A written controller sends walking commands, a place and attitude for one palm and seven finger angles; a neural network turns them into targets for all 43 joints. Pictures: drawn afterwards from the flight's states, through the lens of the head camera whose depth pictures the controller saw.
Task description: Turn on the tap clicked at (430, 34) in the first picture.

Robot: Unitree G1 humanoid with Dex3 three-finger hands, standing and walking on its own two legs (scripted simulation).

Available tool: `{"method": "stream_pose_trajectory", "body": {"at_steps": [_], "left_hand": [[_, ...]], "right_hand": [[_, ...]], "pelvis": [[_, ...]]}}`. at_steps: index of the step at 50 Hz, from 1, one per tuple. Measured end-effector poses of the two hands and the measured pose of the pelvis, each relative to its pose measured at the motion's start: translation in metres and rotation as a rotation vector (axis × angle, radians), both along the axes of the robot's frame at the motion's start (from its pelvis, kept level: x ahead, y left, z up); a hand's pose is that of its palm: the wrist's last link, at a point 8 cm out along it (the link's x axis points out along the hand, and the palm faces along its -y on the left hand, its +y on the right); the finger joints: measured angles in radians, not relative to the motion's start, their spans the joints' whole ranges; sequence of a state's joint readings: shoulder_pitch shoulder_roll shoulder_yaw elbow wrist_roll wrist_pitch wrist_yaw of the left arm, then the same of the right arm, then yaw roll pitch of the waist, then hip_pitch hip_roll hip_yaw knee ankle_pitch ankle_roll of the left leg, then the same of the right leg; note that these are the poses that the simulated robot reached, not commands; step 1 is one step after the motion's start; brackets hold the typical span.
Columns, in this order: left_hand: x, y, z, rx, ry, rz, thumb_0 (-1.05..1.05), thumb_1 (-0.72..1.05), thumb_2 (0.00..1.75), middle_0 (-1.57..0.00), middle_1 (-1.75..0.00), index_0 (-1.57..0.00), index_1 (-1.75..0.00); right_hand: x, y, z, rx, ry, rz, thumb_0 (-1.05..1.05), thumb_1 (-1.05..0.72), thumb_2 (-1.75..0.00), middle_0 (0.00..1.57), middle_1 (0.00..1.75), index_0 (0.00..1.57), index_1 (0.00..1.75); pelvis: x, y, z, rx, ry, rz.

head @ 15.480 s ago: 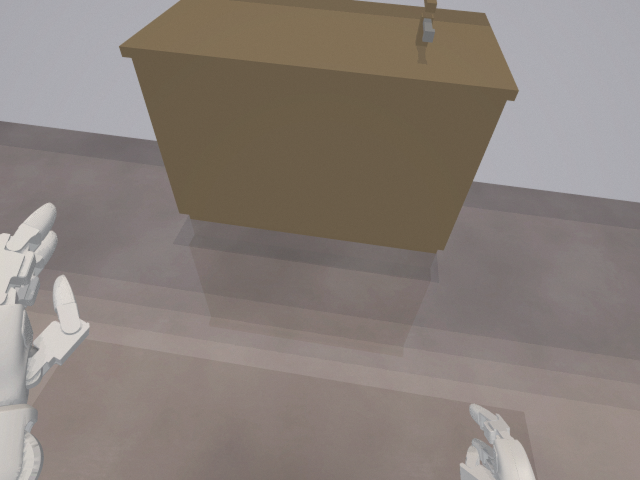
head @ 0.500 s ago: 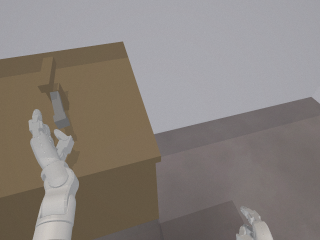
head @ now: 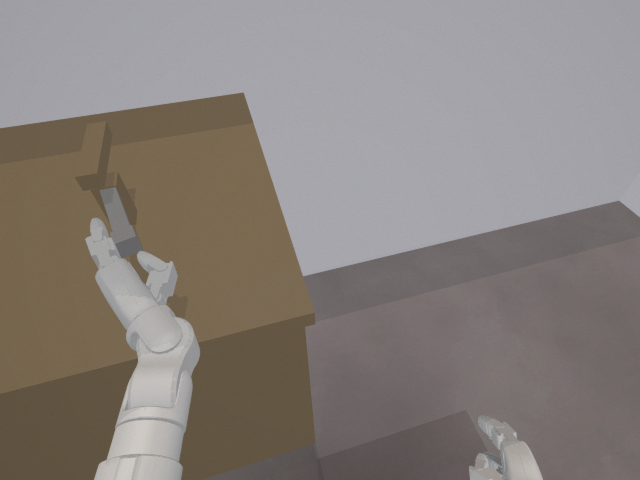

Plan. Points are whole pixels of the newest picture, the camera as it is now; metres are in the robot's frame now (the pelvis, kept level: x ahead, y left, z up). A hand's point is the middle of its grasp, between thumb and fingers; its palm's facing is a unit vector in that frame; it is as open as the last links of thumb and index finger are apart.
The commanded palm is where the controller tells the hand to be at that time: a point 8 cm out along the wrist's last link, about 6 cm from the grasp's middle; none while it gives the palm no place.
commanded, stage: push the lever round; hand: left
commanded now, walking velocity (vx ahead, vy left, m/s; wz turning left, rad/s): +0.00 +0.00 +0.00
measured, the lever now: (126, 241) +0.37 +0.29 +0.11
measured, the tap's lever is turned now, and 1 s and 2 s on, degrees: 15 49 52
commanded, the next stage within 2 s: lift the hand up off the lever in 1.24 s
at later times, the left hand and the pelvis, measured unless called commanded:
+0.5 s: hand (188, 250) +0.37 +0.21 +0.10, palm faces +0.79 -0.61 -0.08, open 7.9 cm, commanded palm +0.32 +0.23 +0.09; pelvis -0.01 +0.00 +0.00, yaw +1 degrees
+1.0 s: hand (217, 224) +0.42 +0.18 +0.10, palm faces +0.82 -0.56 -0.12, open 8.6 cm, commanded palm +0.36 +0.21 +0.09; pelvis +0.00 -0.01 +0.00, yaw +0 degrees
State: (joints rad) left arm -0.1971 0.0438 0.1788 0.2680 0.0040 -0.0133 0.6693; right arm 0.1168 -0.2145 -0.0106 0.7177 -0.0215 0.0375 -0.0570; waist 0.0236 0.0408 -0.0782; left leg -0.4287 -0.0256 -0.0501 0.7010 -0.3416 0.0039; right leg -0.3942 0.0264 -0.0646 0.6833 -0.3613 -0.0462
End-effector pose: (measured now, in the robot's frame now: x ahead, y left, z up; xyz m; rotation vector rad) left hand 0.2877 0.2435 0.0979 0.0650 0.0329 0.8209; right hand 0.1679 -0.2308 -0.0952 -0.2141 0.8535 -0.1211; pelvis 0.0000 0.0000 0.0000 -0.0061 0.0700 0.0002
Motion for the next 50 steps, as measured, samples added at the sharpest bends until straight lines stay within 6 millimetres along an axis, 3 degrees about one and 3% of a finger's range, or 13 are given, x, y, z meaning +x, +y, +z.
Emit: {"method": "stream_pose_trajectory", "body": {"at_steps": [22, 50], "left_hand": [[0.024, -0.017, 0.003, -0.025, 0.027, 0.091, 0.01, 0.90, 0.90, -0.15, -0.15, -0.14, -0.15], [0.078, -0.048, 0.006, -0.028, 0.085, 0.162, -0.01, 0.82, 0.88, -0.15, -0.15, -0.05, -0.12]], "right_hand": [[-0.010, 0.006, -0.008, 0.019, 0.045, 0.012, 0.01, -0.91, -0.90, 0.20, 0.30, 0.20, 0.30], [-0.058, -0.011, -0.030, 0.038, 0.200, -0.030, 0.01, -0.91, -0.90, 0.20, 0.30, 0.20, 0.30]], "pelvis": [[-0.007, -0.001, -0.001, -0.002, 0.015, 0.010], [-0.001, -0.005, -0.004, 0.001, 0.082, 0.002]]}}
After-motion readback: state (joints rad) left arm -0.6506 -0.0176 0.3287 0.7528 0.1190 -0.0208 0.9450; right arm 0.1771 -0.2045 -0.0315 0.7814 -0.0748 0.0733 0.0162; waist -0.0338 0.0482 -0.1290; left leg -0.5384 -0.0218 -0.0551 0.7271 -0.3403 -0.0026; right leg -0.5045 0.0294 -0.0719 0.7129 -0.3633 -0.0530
